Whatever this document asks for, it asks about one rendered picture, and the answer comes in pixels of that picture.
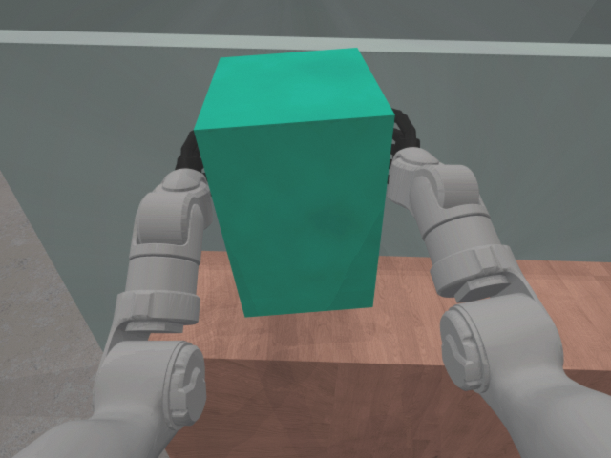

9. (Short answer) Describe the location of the left robot forearm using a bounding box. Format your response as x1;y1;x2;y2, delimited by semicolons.
93;169;213;410

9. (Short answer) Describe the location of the carton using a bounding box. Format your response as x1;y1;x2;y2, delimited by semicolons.
194;48;395;318

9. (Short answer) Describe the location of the left robot hand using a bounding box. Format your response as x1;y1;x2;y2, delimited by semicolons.
175;130;212;197

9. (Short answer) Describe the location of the right robot hand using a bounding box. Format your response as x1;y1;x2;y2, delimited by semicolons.
387;108;420;184

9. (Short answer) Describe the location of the robot left upper arm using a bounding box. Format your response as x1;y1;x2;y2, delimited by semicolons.
11;341;206;458

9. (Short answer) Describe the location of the pedestal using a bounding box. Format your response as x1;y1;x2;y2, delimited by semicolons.
148;251;611;458

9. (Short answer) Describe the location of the right robot forearm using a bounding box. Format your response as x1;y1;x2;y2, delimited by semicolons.
387;147;564;367

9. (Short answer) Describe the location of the robot right upper arm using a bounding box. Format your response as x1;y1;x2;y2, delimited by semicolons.
440;293;611;458

